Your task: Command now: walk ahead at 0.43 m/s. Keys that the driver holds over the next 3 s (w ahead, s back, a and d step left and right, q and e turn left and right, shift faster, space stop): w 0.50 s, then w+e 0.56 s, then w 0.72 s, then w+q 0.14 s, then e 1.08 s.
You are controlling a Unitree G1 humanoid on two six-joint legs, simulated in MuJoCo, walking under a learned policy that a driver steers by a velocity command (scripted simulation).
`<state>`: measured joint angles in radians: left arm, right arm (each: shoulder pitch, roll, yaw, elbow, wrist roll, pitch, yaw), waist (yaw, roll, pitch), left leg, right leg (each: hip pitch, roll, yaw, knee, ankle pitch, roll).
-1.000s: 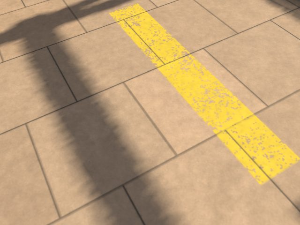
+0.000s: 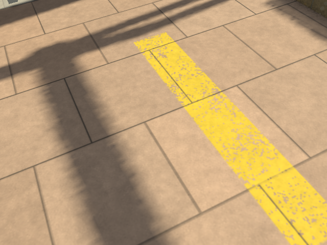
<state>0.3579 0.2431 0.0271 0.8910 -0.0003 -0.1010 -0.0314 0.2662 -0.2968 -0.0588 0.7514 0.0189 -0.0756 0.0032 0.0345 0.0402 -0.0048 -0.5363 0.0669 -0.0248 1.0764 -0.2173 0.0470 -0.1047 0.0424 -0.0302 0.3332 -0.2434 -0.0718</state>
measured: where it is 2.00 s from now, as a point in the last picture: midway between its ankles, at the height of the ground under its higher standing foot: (222, 140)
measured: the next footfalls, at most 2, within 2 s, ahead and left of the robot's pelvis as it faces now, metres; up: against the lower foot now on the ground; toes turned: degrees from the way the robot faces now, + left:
left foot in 0.34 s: +0.37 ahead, +0.12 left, +0.00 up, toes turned +1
right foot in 0.88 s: +0.64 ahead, -0.14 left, +0.00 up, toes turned -12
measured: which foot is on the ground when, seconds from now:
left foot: up 0.00-0.32, down 0.34-0.88, up 0.90-1.00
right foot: down 0.00-0.34, up 0.36-0.86, down 0.88-1.00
